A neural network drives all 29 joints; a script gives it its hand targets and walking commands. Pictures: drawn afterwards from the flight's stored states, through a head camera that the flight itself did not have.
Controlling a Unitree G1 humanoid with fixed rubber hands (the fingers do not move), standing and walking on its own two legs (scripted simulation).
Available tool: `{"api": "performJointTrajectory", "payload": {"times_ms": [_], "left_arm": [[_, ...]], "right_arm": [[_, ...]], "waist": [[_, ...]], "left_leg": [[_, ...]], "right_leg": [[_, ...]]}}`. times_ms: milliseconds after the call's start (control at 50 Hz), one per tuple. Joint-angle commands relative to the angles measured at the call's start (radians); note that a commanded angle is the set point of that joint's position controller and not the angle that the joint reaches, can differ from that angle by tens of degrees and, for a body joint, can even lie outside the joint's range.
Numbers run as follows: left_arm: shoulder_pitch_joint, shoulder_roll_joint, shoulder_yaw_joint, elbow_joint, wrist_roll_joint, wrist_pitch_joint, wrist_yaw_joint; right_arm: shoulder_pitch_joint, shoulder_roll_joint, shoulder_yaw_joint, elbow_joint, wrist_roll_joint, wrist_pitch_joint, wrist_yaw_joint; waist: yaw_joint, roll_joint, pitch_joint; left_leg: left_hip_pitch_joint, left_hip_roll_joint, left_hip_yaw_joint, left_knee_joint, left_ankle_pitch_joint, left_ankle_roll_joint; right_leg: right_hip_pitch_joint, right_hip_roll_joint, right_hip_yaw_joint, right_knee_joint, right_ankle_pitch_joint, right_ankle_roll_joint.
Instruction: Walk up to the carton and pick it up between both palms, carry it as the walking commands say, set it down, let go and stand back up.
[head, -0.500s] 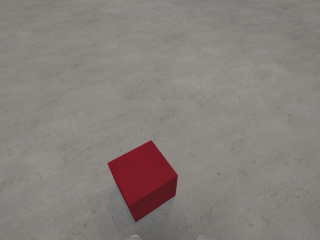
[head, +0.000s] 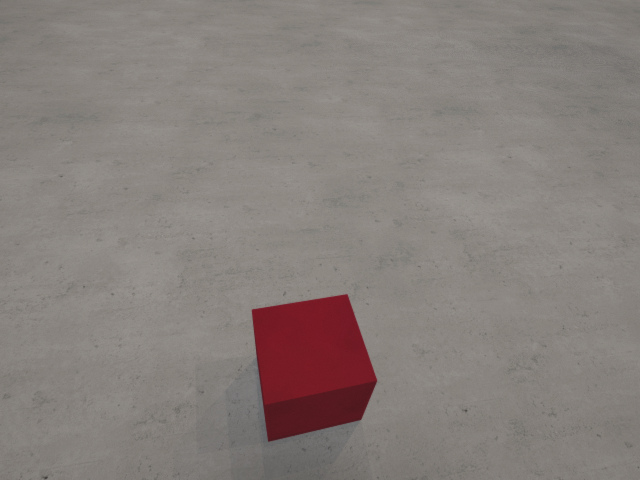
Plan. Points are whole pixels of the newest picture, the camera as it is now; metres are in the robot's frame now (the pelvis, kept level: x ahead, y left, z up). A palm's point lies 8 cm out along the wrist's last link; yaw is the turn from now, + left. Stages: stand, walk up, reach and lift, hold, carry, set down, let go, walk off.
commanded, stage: walk up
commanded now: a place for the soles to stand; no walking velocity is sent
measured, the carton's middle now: (308, 366) +0.55 +0.03 -0.60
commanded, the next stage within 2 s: none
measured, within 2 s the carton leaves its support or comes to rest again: neither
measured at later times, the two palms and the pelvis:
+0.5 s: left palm (235, 441) +0.21 +0.15 -0.13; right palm (568, 445) +0.22 -0.35 -0.13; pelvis +0.10 -0.09 -0.02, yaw +10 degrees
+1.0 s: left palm out of the picture +0.09 +0.17 -0.14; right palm (525, 407) +0.27 -0.29 -0.12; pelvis +0.09 -0.10 +0.00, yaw +18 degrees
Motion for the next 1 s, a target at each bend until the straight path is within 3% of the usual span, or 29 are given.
{"api": "performJointTrajectory", "payload": {"times_ms": [0,40,100,180,220,240,280,300,320,380,420,440,460,480,520,540,560,600,620,640,680,760,780,800,820,840,900,940,980], "left_arm": [[-0.207,0.103,0.015,-0.202,0.013,-0.016,-0.038],[-0.128,0.115,0.026,-0.152,-0.004,-0.008,-0.042],[-0.134,0.093,0.017,-0.193,-0.013,-0.001,-0.047],[-0.104,0.048,0.005,-0.199,-0.047,-0.008,-0.051],[-0.021,0.057,0.005,-0.145,-0.046,-0.031,-0.027],[0.005,0.13,0.024,-0.134,-0.045,-0.04,-0.01],[-0.055,0.257,0.045,-0.174,-0.053,-0.05,0.016],[-0.083,0.217,0.022,-0.168,-0.059,-0.039,0.019],[-0.152,0.222,0.034,-0.173,-0.072,-0.029,0.024],[-0.333,0.189,0.008,-0.173,-0.082,-0.003,0.038],[-0.37,0.161,-0.011,-0.179,-0.076,-0.001,0.035],[-0.353,0.152,-0.02,-0.186,-0.076,0.005,0.033],[-0.289,0.097,-0.035,-0.171,-0.076,0.019,0.03],[-0.308,0.099,-0.034,-0.183,-0.078,0.023,0.036],[-0.311,0.088,-0.028,-0.168,-0.092,-0.011,0.045],[-0.288,0.079,-0.022,-0.164,-0.083,-0.026,0.037],[-0.235,0.109,-0.014,-0.153,-0.077,-0.031,0.038],[-0.148,0.184,0.01,-0.126,-0.067,-0.036,0.036],[-0.15,0.183,0.005,-0.11,-0.059,-0.04,0.039],[-0.197,0.212,0.03,-0.097,-0.057,-0.033,0.047],[-0.255,0.168,0.015,-0.112,-0.048,-0.019,0.056],[-0.312,0.177,-0.004,-0.09,-0.053,-0.011,0.043],[-0.296,0.161,-0.01,-0.11,-0.064,-0.005,0.034],[-0.252,0.098,-0.026,-0.096,-0.065,0.008,0.026],[-0.253,0.079,-0.037,-0.12,-0.072,0.018,0.03],[-0.277,0.103,-0.008,-0.126,-0.104,0.02,0.039],[-0.234,0.098,-0.009,-0.098,-0.074,-0.009,0.033],[-0.149,0.086,-0.013,-0.087,-0.079,-0.031,0.037],[-0.151,0.124,0.003,-0.08,-0.061,-0.042,0.039]], "right_arm": [[0.187,-0.186,-0.042,-0.038,0.011,-0.013,-0.061],[0.156,-0.19,-0.035,-0.058,0.004,-0.032,-0.07],[0.058,-0.174,-0.013,-0.064,-0.027,-0.056,-0.068],[-0.023,-0.18,-0.011,-0.088,-0.031,-0.059,-0.061],[-0.067,-0.176,0.003,-0.083,-0.004,-0.042,-0.027],[-0.027,-0.171,0.008,-0.083,-0.002,-0.025,-0.012],[0.087,-0.109,0.019,-0.099,0.039,-0.008,-0.007],[0.09,-0.119,0.014,-0.082,0.022,0.016,-0.009],[0.129,-0.121,0.007,-0.072,0.031,0.028,-0.012],[0.13,-0.103,0.007,-0.032,0.023,0.007,-0.014],[0.182,-0.131,-0.013,0.011,0.018,0.007,0.006],[0.175,-0.177,-0.028,0.016,0.025,0.005,0.016],[0.053,-0.236,-0.035,-0.006,0.024,0.006,0.016],[-0.057,-0.265,-0.036,-0.047,0.037,0.009,0.013],[-0.115,-0.2,-0.001,-0.063,0.038,0.009,0.018],[-0.148,-0.181,0.008,-0.044,0.041,0.012,0.012],[-0.16,-0.176,0.003,-0.037,0.036,0.028,0.015],[-0.117,-0.199,-0.008,-0.039,0.019,0.047,0.015],[-0.091,-0.182,-0.001,-0.03,0.023,0.062,0.007],[-0.1,-0.158,-0.001,-0.033,0.011,0.06,0.001],[-0.13,-0.131,0.016,-0.033,0.009,0.056,0.009],[-0.042,-0.125,0.008,0.025,0.015,0.036,0.031],[-0.053,-0.168,-0.007,0.027,0.005,0.029,0.027],[-0.079,-0.226,-0.01,0.014,0.007,0.02,0.022],[-0.166,-0.279,-0.015,-0.007,0.025,0.026,0.019],[-0.191,-0.248,-0.002,-0.015,0.034,0.034,0.013],[-0.243,-0.215,0.01,-0.014,0.025,0.056,0.01],[-0.266,-0.226,0.016,-0.002,0.016,0.055,0.015],[-0.241,-0.172,0.022,-0.001,0.028,0.057,0.026]], "waist": [[-0.116,0.174,0.161],[-0.076,0.136,0.075],[-0.046,0.225,0.059],[-0.01,0.278,0.067],[0.043,0.158,0.025],[0.045,0.068,-0.017],[0.022,-0.254,-0.13],[0.017,-0.117,-0.159],[-0.028,-0.152,-0.089],[-0.091,-0.236,0.018],[-0.114,-0.163,-0.066],[-0.11,-0.025,-0.096],[-0.054,0.224,-0.048],[-0.047,0.242,-0.042],[-0.043,0.198,-0.027],[-0.024,0.168,-0.048],[-0.009,0.128,-0.094],[0.031,-0.056,-0.201],[0.022,-0.105,-0.229],[0.017,-0.156,-0.133],[-0.005,-0.104,-0.075],[-0.069,-0.169,-0.155],[-0.073,-0.134,-0.137],[-0.057,0.151,-0.133],[-0.03,0.27,-0.1],[-0.054,0.272,-0.054],[-0.055,0.2,-0.102],[-0.002,0.24,-0.124],[-0.021,0.124,-0.175]], "left_leg": [[0.257,0.342,-0.794,-0.517,-0.427,0.222],[0.245,0.289,-0.633,-0.461,-0.236,0.165],[0.17,0.247,-0.55,-0.426,-0.199,0.209],[-0.03,0.178,-0.342,-0.305,0.116,0.158],[-0.232,0.062,-0.188,-0.145,0.36,0.087],[-0.22,0.01,-0.161,-0.007,0.295,0.04],[-0.163,-0.121,-0.045,0.327,-0.181,-0.051],[-0.129,-0.087,-0.107,0.389,-0.303,-0.05],[-0.133,-0.047,-0.124,0.424,-0.308,-0.05],[-0.023,-0.011,-0.079,0.227,-0.213,-0.051],[0.161,-0.015,-0.026,0.054,0.067,-0.019],[0.179,0.055,-0.196,-0.143,0.099,0.01],[0.08,0.226,-0.53,-0.338,0.209,0.063],[0.049,0.253,-0.634,-0.347,0.359,0.105],[0.019,0.16,-0.481,-0.227,0.752,0.112],[0.001,0.062,-0.269,-0.118,0.78,0.073],[0.02,0.005,-0.165,-0.028,0.741,0.028],[-0.089,-0.109,0.004,0.326,0.187,-0.056],[-0.13,-0.095,-0.073,0.388,-0.321,-0.05],[-0.188,-0.066,-0.124,0.41,-0.386,-0.034],[-0.177,-0.015,-0.107,0.292,-0.303,-0.039],[0.168,-0.033,0.034,-0.081,0.178,-0.033],[0.2,0.006,-0.039,-0.178,0.276,-0.022],[0.177,0.186,-0.356,-0.297,0.346,0.048],[0.062,0.249,-0.536,-0.371,0.353,0.142],[-0.05,0.262,-0.506,-0.415,0.195,0.206],[0.095,0.151,-0.268,-0.28,0.371,0.169],[0.159,0.156,-0.237,-0.23,0.538,0.127],[0.043,0.099,-0.212,-0.194,0.328,0.077]], "right_leg": [[-0.684,-0.059,0.334,0.459,0.001,0.089],[-0.578,-0.069,0.345,0.408,0.0,0.089],[-0.525,-0.08,0.362,0.35,0.061,0.114],[-0.274,-0.068,0.335,0.116,0.174,0.077],[0.086,0.025,0.218,-0.07,0.421,0.049],[0.161,-0.016,0.278,-0.154,0.5,0.033],[0.133,-0.343,0.709,-0.35,0.642,-0.148],[0.071,-0.371,0.783,-0.387,0.462,-0.199],[-0.001,-0.363,0.75,-0.369,0.414,-0.215],[-0.197,-0.326,0.546,-0.284,0.482,-0.161],[-0.256,-0.261,0.445,-0.16,0.393,-0.083],[-0.286,-0.187,0.367,-0.025,0.308,-0.018],[-0.318,-0.059,0.233,0.195,0.135,0.058],[-0.329,0.005,0.276,0.199,-0.105,0.074],[-0.143,-0.001,0.297,0.034,0.131,0.039],[-0.051,-0.028,0.283,-0.047,0.493,0.018],[0.001,-0.075,0.319,-0.061,0.772,-0.019],[0.14,-0.337,0.635,-0.215,0.932,-0.205],[0.159,-0.423,0.731,-0.239,0.959,-0.288],[0.116,-0.453,0.737,-0.263,0.817,-0.298],[0.057,-0.373,0.571,-0.321,0.512,-0.217],[-0.091,-0.217,0.336,-0.19,0.584,-0.081],[-0.136,-0.217,0.314,-0.128,0.469,-0.036],[-0.22,-0.114,0.231,0.061,0.294,0.023],[-0.233,0.012,0.216,0.145,-0.104,0.056],[-0.155,0.02,0.298,0.206,-0.14,0.047],[-0.171,0.042,0.239,0.101,-0.009,0.031],[-0.115,0.036,0.266,-0.051,0.188,0.002],[0.054,-0.029,0.363,-0.147,0.39,-0.014]]}}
